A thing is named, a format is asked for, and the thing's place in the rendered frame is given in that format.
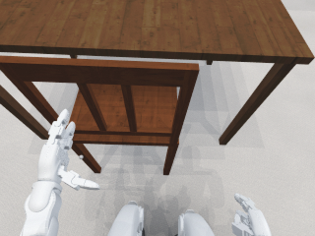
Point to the left robot forearm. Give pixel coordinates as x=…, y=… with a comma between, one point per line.
x=42, y=208

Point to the robot right hand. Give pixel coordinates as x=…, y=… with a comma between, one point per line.
x=253, y=223

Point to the left robot shin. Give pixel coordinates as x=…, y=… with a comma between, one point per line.
x=134, y=203

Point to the table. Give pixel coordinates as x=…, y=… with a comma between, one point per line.
x=254, y=31

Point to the robot left hand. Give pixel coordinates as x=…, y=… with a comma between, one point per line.
x=54, y=153

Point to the left robot thigh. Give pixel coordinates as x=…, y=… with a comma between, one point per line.
x=128, y=222

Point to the chair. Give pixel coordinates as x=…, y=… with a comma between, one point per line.
x=119, y=102

